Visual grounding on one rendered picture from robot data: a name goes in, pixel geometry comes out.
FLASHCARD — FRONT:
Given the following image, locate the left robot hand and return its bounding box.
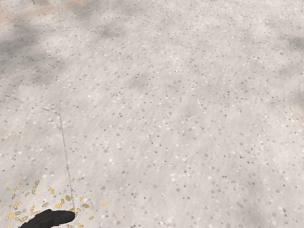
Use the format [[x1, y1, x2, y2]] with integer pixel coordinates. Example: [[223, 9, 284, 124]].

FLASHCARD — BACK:
[[18, 209, 75, 228]]

